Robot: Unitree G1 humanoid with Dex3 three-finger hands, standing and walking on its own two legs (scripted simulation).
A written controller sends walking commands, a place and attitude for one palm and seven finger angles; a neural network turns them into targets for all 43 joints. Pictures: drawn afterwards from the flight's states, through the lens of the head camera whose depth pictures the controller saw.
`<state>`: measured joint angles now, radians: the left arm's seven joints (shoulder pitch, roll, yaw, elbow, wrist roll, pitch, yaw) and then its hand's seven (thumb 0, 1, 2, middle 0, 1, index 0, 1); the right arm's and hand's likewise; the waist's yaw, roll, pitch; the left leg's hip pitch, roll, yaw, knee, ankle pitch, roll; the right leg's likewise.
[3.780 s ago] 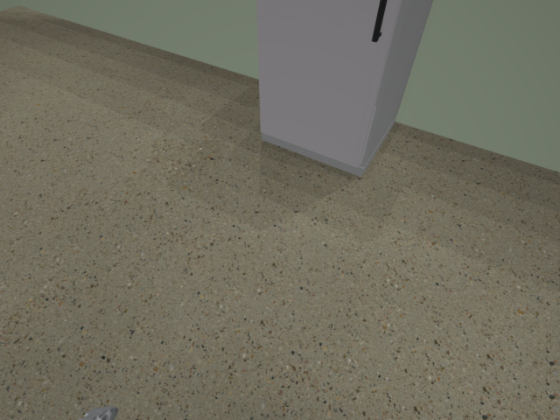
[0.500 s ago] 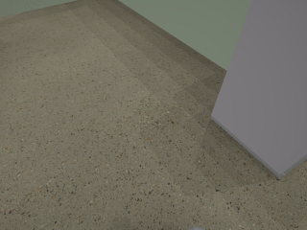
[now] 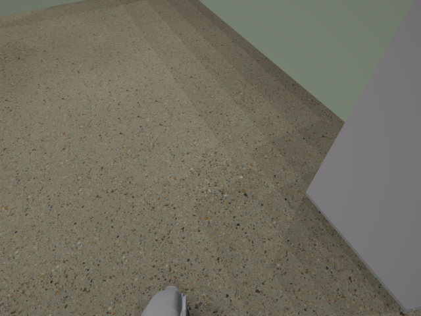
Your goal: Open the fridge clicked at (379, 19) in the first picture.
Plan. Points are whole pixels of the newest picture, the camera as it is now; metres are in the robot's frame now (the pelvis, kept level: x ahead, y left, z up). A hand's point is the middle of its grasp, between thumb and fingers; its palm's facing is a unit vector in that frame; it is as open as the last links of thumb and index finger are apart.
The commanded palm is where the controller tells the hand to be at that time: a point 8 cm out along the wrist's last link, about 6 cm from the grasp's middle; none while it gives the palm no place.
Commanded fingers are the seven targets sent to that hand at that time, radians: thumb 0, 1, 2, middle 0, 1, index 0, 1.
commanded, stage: turn to face it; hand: right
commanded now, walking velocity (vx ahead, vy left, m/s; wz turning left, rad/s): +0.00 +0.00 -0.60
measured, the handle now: out of the picture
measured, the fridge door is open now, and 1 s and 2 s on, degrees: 0 0 0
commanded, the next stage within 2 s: take the last steps up to it in 1.60 s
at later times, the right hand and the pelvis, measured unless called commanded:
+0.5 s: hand out of the picture +0.13 -0.24 -0.20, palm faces +0.29 +0.94 -0.19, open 7.4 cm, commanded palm none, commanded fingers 0.00 -0.90 -0.90 0.20 0.30 0.20 0.30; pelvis +0.07 -0.03 -0.03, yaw -16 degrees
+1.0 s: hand out of the picture +0.07 -0.22 -0.15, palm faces +0.53 +0.79 -0.30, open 7.4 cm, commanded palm none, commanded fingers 0.00 -0.90 -0.90 0.20 0.30 0.20 0.30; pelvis +0.09 +0.02 -0.01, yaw -33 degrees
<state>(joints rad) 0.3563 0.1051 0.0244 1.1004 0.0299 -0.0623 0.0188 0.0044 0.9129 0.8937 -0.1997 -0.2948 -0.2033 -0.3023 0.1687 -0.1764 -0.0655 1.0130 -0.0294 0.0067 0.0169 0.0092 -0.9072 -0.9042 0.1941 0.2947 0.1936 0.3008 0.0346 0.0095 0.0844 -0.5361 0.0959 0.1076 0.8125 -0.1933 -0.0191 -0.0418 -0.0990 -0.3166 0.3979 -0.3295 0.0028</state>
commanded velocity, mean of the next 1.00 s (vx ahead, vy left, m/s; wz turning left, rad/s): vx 0.00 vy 0.00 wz -0.60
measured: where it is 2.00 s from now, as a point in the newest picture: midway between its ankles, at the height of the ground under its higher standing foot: outside the picture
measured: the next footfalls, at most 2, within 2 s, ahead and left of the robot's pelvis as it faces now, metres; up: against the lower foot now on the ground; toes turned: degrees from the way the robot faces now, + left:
left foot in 0.08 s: +0.17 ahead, +0.13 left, +0.00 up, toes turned +7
right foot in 0.42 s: +0.13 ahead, -0.13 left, +0.00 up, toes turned -24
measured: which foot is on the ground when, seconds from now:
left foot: up 0.00-0.06, down 0.08-0.42, up 0.44-0.96, down 0.98-1.00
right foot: down 0.00-0.10, up 0.12-0.40, down 0.42-0.96, up 0.98-1.00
